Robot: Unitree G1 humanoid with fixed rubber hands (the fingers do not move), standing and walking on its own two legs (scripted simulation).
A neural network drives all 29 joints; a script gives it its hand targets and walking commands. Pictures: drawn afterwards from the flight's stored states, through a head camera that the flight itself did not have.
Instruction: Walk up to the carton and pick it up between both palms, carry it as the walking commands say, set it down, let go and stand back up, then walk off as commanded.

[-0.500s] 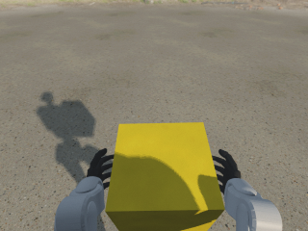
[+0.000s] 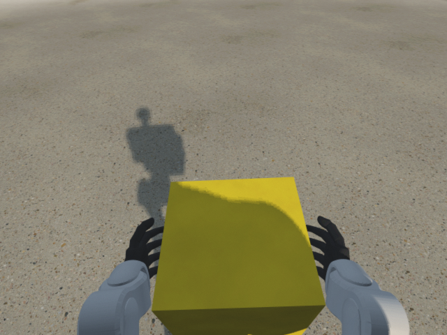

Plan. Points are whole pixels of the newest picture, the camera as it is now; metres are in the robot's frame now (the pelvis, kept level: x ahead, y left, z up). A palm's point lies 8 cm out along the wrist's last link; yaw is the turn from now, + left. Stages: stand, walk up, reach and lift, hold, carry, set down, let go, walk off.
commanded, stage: carry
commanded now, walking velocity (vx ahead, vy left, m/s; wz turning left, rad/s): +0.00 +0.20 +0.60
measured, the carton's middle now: (235, 266) +0.26 -0.01 +0.02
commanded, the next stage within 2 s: none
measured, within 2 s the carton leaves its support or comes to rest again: neither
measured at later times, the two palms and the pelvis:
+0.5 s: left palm out of the picture +0.15 +0.38 +0.07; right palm (179, 274) +0.23 +0.09 +0.06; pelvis -0.03 +0.17 -0.02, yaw +14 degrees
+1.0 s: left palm out of the picture +0.12 +0.44 +0.09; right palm (133, 276) +0.21 +0.15 +0.09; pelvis -0.04 +0.22 +0.00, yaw +18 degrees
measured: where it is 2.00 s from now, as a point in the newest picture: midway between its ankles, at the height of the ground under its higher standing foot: (151, 304)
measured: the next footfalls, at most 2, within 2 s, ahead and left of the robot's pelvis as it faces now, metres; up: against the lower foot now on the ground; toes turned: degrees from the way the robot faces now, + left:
left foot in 0.22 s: +0.08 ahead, +0.25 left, +0.00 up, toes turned +16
right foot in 0.64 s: +0.01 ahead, +0.12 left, +0.00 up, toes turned +5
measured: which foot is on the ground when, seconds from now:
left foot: up 0.00-0.20, down 0.22-0.66, up 0.68-0.84, down 0.86-1.00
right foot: down 0.00-0.20, up 0.22-0.62, down 0.64-1.00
